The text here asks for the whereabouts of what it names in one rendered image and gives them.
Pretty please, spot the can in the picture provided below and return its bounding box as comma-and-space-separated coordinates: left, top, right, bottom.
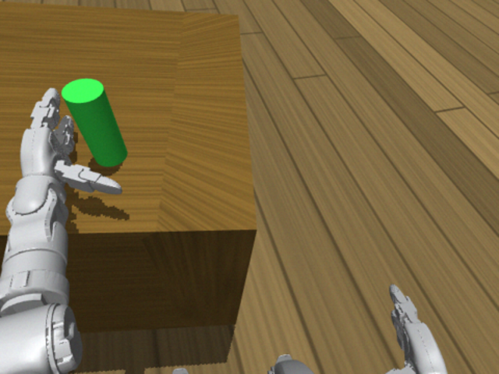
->
62, 79, 127, 167

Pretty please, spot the left robot hand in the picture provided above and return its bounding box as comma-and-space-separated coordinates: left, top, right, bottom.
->
20, 88, 122, 195

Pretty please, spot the left robot arm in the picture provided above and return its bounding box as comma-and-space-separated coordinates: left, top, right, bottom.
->
0, 175, 83, 374

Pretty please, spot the right robot hand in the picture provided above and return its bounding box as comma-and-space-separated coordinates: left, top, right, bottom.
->
385, 284, 448, 374

